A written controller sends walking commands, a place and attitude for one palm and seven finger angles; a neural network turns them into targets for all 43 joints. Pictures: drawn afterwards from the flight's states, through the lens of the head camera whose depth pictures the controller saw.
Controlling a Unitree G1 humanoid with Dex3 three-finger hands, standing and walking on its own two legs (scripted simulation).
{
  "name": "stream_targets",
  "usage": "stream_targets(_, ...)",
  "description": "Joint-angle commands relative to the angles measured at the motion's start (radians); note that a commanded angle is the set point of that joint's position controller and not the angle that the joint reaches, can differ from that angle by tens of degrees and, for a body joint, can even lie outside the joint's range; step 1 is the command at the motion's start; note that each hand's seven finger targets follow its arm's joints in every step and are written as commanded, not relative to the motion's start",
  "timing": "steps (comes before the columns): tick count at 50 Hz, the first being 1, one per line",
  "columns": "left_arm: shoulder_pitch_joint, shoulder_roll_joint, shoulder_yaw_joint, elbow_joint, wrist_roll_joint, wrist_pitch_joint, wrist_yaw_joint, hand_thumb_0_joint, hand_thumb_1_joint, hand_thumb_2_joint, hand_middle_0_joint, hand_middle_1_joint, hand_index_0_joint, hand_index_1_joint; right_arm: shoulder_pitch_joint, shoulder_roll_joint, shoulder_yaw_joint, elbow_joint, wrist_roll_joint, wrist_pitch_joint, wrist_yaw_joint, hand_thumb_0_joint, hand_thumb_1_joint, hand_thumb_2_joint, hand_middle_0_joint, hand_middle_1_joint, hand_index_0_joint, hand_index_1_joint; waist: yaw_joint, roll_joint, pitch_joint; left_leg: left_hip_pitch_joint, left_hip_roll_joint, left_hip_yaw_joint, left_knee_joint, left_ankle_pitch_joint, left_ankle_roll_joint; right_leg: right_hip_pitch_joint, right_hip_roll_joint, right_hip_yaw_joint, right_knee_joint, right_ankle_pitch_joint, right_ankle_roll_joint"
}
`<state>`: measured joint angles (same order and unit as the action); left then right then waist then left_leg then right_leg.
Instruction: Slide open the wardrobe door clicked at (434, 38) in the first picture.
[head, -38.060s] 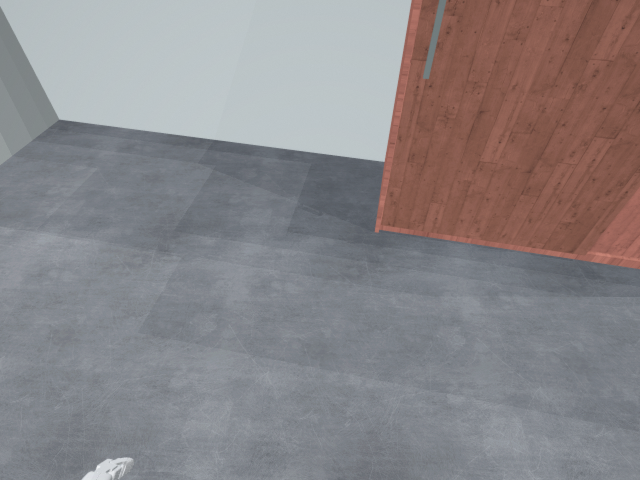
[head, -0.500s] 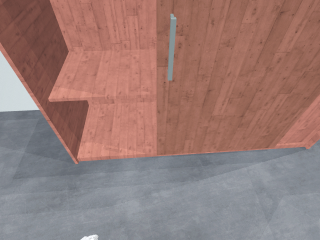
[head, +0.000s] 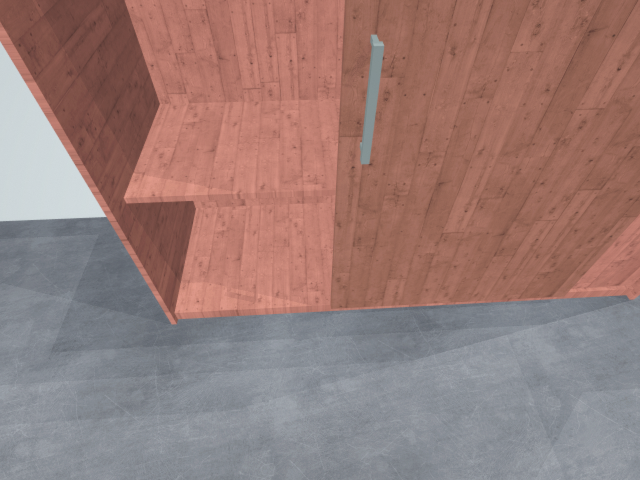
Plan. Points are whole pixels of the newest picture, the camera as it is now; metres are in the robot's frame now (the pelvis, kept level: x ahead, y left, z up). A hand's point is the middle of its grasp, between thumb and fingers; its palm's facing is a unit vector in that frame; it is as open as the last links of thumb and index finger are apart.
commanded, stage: let the arm hang, fingers relaxed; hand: left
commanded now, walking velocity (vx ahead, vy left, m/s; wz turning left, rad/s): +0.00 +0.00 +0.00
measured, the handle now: (369, 105) +0.74 -0.05 +0.08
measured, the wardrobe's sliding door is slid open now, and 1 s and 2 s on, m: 0.55 0.55 0.55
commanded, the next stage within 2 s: look to check the result in 0.32 s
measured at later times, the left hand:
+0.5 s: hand out of the picture +0.01 +0.17 -0.18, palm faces -0.01 -0.98 -0.18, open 7.4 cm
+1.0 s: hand out of the picture +0.01 +0.16 -0.18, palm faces +0.00 -0.99 -0.16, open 7.4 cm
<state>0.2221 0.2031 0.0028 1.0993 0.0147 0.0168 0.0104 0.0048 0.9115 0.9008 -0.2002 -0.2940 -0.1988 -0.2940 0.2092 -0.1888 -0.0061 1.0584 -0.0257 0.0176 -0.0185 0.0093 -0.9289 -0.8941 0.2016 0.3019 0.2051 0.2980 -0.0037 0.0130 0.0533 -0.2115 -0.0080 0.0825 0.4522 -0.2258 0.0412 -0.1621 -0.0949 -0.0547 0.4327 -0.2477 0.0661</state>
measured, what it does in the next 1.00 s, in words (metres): stands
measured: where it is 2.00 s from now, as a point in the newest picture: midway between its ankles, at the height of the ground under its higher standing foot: outside the picture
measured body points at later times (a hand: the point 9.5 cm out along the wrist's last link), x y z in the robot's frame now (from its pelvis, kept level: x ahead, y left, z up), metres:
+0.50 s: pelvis +0.00 +0.00 +0.00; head +0.03 +0.00 +0.45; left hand +0.01 +0.22 -0.16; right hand +0.00 -0.23 -0.16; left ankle +0.01 +0.09 -0.74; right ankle -0.01 -0.16 -0.74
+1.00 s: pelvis +0.01 -0.01 +0.00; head +0.03 +0.00 +0.45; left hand +0.01 +0.21 -0.16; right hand +0.01 -0.23 -0.16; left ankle +0.01 +0.09 -0.74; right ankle -0.01 -0.16 -0.74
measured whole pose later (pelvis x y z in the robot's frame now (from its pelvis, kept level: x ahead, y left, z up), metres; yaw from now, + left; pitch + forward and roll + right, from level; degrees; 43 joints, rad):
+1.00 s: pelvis +0.01 -0.01 +0.00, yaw +0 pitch -1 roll +0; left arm 0.23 0.16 0.00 1.15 0.01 0.00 0.02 0.01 0.91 0.90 -0.20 -0.29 -0.20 -0.29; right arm 0.23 -0.15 -0.01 1.13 -0.02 0.01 -0.03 0.01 -0.91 -0.89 0.20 0.30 0.20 0.30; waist -0.01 -0.01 0.06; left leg -0.19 0.01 0.08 0.44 -0.23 0.03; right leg -0.14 -0.08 -0.06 0.41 -0.25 0.06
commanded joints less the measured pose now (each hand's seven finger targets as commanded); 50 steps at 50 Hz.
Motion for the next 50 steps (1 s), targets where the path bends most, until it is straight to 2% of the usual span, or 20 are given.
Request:
stream_targets(1, 0.032, 0.092, 0.016, -0.027, 0.001, -0.014, 0.009, 0.0, 0.9, 0.9, -0.2, -0.3, -0.2, -0.3, 0.038, -0.111, -0.023, -0.023, 0.003, -0.02, -0.008, 0.0, -0.9, -0.9, 0.2, 0.3, 0.2, 0.3, -0.004, -0.027, -0.008, 0.013, 0.118, -0.118, -0.129, 0.074, 0.016, -0.038, -0.024, 0.033, -0.066, 0.055, -0.051)
stream_targets(5, 0.04, 0.085, 0.018, -0.016, 0.002, -0.014, 0.01, 0.0, 0.9, 0.9, -0.2, -0.3, -0.2, -0.3, 0.035, -0.102, -0.021, -0.011, 0.003, -0.022, -0.008, 0.0, -0.9, -0.9, 0.2, 0.3, 0.2, 0.3, -0.002, 0.018, -0.004, 0.006, 0.116, -0.116, -0.139, 0.071, 0.016, -0.033, -0.023, 0.034, -0.064, 0.062, -0.052)
stream_targets(7, 0.045, 0.089, 0.02, -0.013, 0.002, -0.017, 0.011, 0.0, 0.9, 0.9, -0.2, -0.3, -0.2, -0.3, 0.044, -0.104, -0.022, -0.008, 0.006, -0.023, -0.01, 0.0, -0.9, -0.9, 0.2, 0.3, 0.2, 0.3, -0.001, 0.001, -0.015, 0.012, 0.115, -0.112, -0.127, 0.093, 0.015, -0.021, -0.022, 0.033, -0.066, 0.073, -0.051)
stream_targets(9, 0.045, 0.077, 0.019, -0.005, 0.001, -0.017, 0.012, 0.0, 0.9, 0.9, -0.2, -0.3, -0.2, -0.3, 0.044, -0.094, -0.02, 0.001, 0.005, -0.025, -0.011, 0.0, -0.9, -0.9, 0.2, 0.3, 0.2, 0.3, -0.002, 0.016, -0.019, 0.015, 0.113, -0.108, -0.127, 0.103, 0.014, -0.02, -0.025, 0.036, -0.065, 0.081, -0.052)
stream_targets(12, 0.052, 0.077, 0.019, 0.0, 0.001, -0.019, 0.013, 0.0, 0.9, 0.9, -0.2, -0.3, -0.2, -0.3, 0.054, -0.095, -0.021, 0.005, 0.007, -0.024, -0.012, 0.0, -0.9, -0.9, 0.2, 0.3, 0.2, 0.3, -0.002, 0.002, -0.015, 0.015, 0.114, -0.107, -0.122, 0.102, 0.013, -0.019, -0.022, 0.032, -0.07, 0.076, -0.053)
stream_targets(16, 0.055, 0.064, 0.019, 0.007, 0.0, -0.016, 0.013, 0.0, 0.9, 0.9, -0.2, -0.3, -0.2, -0.3, 0.057, -0.088, -0.021, 0.013, 0.005, -0.023, -0.014, 0.0, -0.9, -0.9, 0.2, 0.3, 0.2, 0.3, -0.004, 0.015, -0.005, 0.016, 0.116, -0.11, -0.13, 0.086, 0.014, -0.031, -0.02, 0.031, -0.066, 0.071, -0.052)
stream_targets(20, 0.058, 0.061, 0.022, 0.012, 0.0, -0.018, 0.015, 0.0, 0.9, 0.9, -0.2, -0.3, -0.2, -0.3, 0.068, -0.082, -0.021, 0.021, 0.006, -0.026, -0.015, 0.0, -0.9, -0.9, 0.2, 0.3, 0.2, 0.3, -0.003, 0.004, -0.018, 0.021, 0.117, -0.109, -0.123, 0.112, 0.016, -0.018, -0.022, 0.029, -0.065, 0.084, -0.052)
stream_targets(23, 0.06, 0.059, 0.022, 0.015, 0.0, -0.021, 0.016, 0.0, 0.9, 0.9, -0.2, -0.3, -0.2, -0.3, 0.077, -0.076, -0.021, 0.025, 0.007, -0.026, -0.015, 0.0, -0.9, -0.9, 0.2, 0.3, 0.2, 0.3, -0.004, -0.029, -0.021, 0.022, 0.114, -0.104, -0.11, 0.136, 0.015, -0.012, -0.026, 0.033, -0.068, 0.101, -0.055)
stream_targets(28, 0.065, 0.055, 0.021, 0.018, -0.001, -0.021, 0.017, 0.0, 0.9, 0.9, -0.2, -0.3, -0.2, -0.3, 0.079, -0.068, -0.021, 0.033, 0.007, -0.022, -0.015, 0.0, -0.9, -0.9, 0.2, 0.3, 0.2, 0.3, -0.004, -0.018, 0.006, 0.009, 0.109, -0.099, -0.109, 0.109, 0.011, -0.025, -0.027, 0.036, -0.078, 0.079, -0.056)
stream_targets(36, 0.067, 0.05, 0.02, 0.022, -0.002, -0.025, 0.019, 0.0, 0.9, 0.9, -0.2, -0.3, -0.2, -0.3, 0.082, -0.064, -0.021, 0.041, 0.007, -0.024, -0.016, 0.0, -0.9, -0.9, 0.2, 0.3, 0.2, 0.3, -0.007, -0.016, -0.02, 0.037, 0.111, -0.095, -0.091, 0.166, 0.009, -0.016, -0.029, 0.037, -0.077, 0.122, -0.058)
stream_targets(38, 0.068, 0.053, 0.021, 0.022, -0.002, -0.026, 0.02, 0.0, 0.9, 0.9, -0.2, -0.3, -0.2, -0.3, 0.078, -0.06, -0.021, 0.042, 0.008, -0.023, -0.016, 0.0, -0.9, -0.9, 0.2, 0.3, 0.2, 0.3, -0.005, -0.023, -0.004, 0.027, 0.11, -0.094, -0.093, 0.158, 0.007, -0.016, -0.031, 0.037, -0.082, 0.117, -0.059)
stream_targets(41, 0.068, 0.049, 0.02, 0.025, -0.003, -0.023, 0.019, 0.0, 0.9, 0.9, -0.2, -0.3, -0.2, -0.3, 0.075, -0.062, -0.02, 0.045, 0.006, -0.021, -0.016, 0.0, -0.9, -0.9, 0.2, 0.3, 0.2, 0.3, -0.006, 0.001, 0.006, 0.025, 0.111, -0.096, -0.102, 0.135, 0.005, -0.023, -0.026, 0.038, -0.086, 0.095, -0.058)
stream_targets(43, 0.072, 0.053, 0.019, 0.026, -0.002, -0.024, 0.019, 0.0, 0.9, 0.9, -0.2, -0.3, -0.2, -0.3, 0.073, -0.061, -0.019, 0.045, 0.008, -0.021, -0.016, 0.0, -0.9, -0.9, 0.2, 0.3, 0.2, 0.3, -0.004, -0.013, 0.012, 0.022, 0.11, -0.096, -0.103, 0.127, 0.005, -0.023, -0.029, 0.037, -0.091, 0.091, -0.059)
stream_targets(50, 0.073, 0.051, 0.018, 0.028, -0.003, -0.025, 0.018, 0.0, 0.9, 0.9, -0.2, -0.3, -0.2, -0.3, 0.069, -0.065, -0.019, 0.047, 0.008, -0.023, -0.016, 0.0, -0.9, -0.9, 0.2, 0.3, 0.2, 0.3, -0.005, -0.002, -0.002, 0.034, 0.112, -0.099, -0.106, 0.137, 0.004, -0.017, -0.028, 0.04, -0.093, 0.097, -0.058)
